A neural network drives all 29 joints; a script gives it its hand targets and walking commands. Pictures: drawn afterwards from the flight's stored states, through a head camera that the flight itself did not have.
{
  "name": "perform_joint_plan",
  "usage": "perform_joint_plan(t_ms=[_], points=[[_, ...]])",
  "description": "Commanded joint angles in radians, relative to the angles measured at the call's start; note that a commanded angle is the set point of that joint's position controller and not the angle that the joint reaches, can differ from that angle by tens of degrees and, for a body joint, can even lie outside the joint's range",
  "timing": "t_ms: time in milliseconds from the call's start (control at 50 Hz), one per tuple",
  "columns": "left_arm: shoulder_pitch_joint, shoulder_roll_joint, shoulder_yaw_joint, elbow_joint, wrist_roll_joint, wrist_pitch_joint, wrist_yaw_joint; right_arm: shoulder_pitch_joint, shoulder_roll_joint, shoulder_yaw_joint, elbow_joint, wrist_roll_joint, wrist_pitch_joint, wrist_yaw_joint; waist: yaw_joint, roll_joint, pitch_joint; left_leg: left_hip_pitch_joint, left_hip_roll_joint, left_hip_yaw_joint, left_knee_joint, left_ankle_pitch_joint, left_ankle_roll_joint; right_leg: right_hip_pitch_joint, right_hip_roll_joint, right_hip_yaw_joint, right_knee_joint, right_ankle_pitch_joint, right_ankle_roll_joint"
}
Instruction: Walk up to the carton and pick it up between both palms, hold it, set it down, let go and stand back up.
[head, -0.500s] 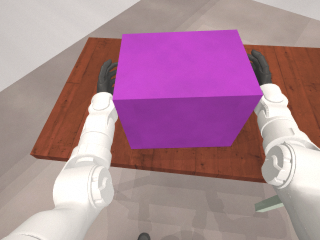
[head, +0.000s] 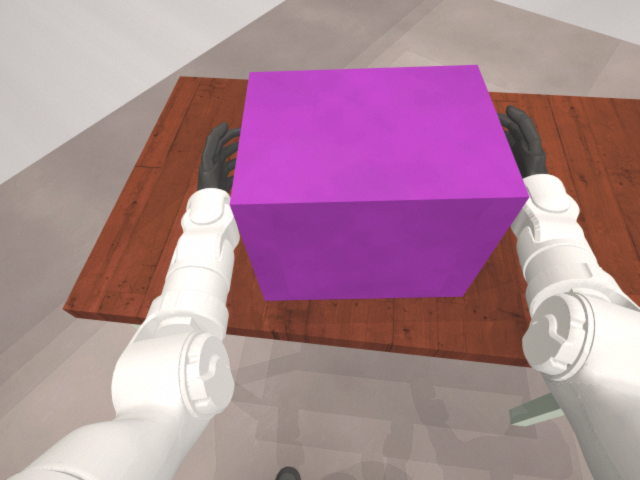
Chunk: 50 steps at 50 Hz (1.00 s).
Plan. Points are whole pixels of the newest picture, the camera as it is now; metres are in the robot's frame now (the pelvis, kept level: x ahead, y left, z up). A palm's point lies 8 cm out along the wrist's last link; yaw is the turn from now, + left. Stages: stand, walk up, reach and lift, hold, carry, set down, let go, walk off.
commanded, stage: set down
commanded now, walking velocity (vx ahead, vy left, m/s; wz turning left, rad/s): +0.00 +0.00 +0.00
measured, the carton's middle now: (363, 191) +0.47 +0.03 +0.05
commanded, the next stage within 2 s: none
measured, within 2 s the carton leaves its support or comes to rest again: neither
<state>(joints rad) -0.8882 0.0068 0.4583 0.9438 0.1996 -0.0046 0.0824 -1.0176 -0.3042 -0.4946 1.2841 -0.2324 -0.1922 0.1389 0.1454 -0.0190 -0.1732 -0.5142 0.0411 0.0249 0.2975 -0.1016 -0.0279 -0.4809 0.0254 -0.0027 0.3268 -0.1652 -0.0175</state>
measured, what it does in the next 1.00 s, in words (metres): stands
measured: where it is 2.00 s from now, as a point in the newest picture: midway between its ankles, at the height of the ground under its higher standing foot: outside the picture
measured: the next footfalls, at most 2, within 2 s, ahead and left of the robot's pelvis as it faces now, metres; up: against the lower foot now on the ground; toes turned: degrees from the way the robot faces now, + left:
none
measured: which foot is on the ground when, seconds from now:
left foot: down 0.00-1.00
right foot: down 0.00-1.00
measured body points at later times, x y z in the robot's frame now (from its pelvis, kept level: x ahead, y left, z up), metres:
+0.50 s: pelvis +0.01 +0.00 +0.00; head +0.08 +0.00 +0.45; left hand +0.43 +0.22 +0.08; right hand +0.50 -0.16 +0.10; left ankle +0.00 +0.14 -0.74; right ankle -0.03 -0.10 -0.74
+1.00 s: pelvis +0.01 +0.00 +0.00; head +0.08 +0.00 +0.45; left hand +0.43 +0.22 +0.08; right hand +0.50 -0.16 +0.10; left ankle +0.00 +0.14 -0.74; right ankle -0.03 -0.10 -0.74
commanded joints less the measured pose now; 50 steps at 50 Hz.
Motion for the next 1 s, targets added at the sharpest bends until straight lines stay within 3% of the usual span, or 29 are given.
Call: perform_joint_plan(t_ms=[0,200,660,840,920,980], points=[[-0.531,-0.375,-0.190,-0.054,0.024,-0.013,-0.071,-0.532,0.446,0.137,-0.074,-0.054,-0.038,0.134,-0.013,-0.099,-0.550,0.390,-0.008,0.086,0.069,0.346,0.035,0.196,-0.019,-0.109,0.018,0.396,0.086],[-0.480,-0.374,-0.165,-0.050,0.052,-0.008,-0.078,-0.474,0.464,0.114,-0.094,-0.086,-0.025,0.137,-0.020,-0.104,-0.500,0.377,-0.013,0.090,0.046,0.301,0.047,0.215,-0.024,-0.104,0.014,0.377,0.091],[-0.349,-0.403,-0.123,-0.080,0.104,0.028,-0.101,-0.349,0.506,0.078,-0.141,-0.135,0.013,0.150,-0.030,-0.093,-0.386,0.448,-0.013,0.084,0.053,0.363,0.067,0.148,-0.024,-0.108,-0.002,0.320,0.094],[-0.325,-0.350,-0.093,-0.098,0.112,0.046,-0.098,-0.336,0.416,0.053,-0.157,-0.159,0.035,0.154,-0.011,-0.083,-0.390,0.509,-0.010,0.090,0.074,0.412,0.061,0.085,-0.017,-0.111,-0.010,0.290,0.096],[-0.324,-0.121,-0.068,-0.124,0.083,0.035,-0.035,-0.313,0.160,0.059,-0.153,-0.096,0.027,0.105,-0.006,-0.082,-0.440,0.511,-0.015,0.101,0.088,0.456,0.054,0.084,-0.006,-0.092,-0.005,0.314,0.096],[-0.372,0.017,-0.189,-0.117,-0.046,0.016,0.051,-0.396,0.009,0.187,-0.097,0.080,0.023,0.049,0.008,-0.049,-0.522,0.460,-0.009,0.076,0.126,0.503,0.045,0.036,0.023,-0.070,-0.011,0.324,0.073]])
